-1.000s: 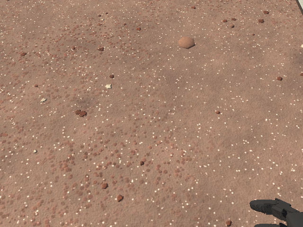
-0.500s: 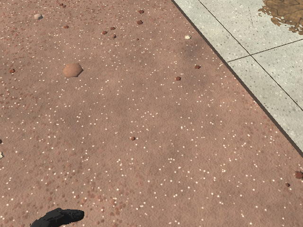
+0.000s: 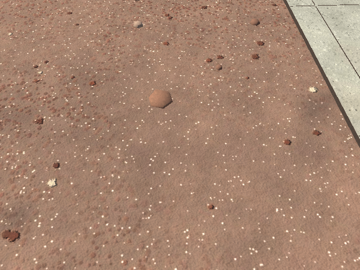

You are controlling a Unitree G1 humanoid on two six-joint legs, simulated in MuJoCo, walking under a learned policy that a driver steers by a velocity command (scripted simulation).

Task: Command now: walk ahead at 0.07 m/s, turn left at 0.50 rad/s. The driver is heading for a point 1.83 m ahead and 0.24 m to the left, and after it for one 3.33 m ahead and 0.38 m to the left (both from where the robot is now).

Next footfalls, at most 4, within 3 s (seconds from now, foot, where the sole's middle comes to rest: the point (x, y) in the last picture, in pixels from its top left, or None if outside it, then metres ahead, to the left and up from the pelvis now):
0.48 right None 0.08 -0.11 -0.76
0.84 left None -0.02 0.07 -0.76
1.24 right None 0.32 -0.12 -0.76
1.82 left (178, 218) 0.65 0.03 -0.76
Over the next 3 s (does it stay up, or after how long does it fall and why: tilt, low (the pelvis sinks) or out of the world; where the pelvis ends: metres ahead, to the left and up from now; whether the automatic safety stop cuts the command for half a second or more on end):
stays up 1.10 0.12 0.02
